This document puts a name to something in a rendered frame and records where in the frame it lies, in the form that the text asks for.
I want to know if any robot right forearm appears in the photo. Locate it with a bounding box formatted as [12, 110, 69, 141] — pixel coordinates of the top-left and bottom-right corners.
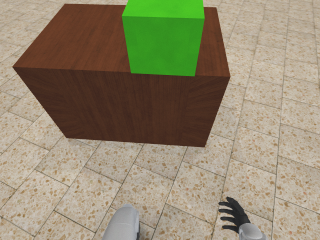
[238, 223, 268, 240]

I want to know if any robot right hand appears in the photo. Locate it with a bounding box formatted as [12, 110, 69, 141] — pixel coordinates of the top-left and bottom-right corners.
[218, 196, 251, 234]

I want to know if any left robot thigh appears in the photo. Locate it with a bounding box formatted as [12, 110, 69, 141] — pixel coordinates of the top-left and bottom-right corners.
[101, 207, 139, 240]

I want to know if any pedestal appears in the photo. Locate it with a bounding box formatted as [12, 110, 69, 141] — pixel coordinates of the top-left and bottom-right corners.
[12, 3, 231, 148]

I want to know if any carton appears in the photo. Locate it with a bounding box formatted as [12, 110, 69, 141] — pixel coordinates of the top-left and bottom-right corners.
[122, 0, 205, 77]

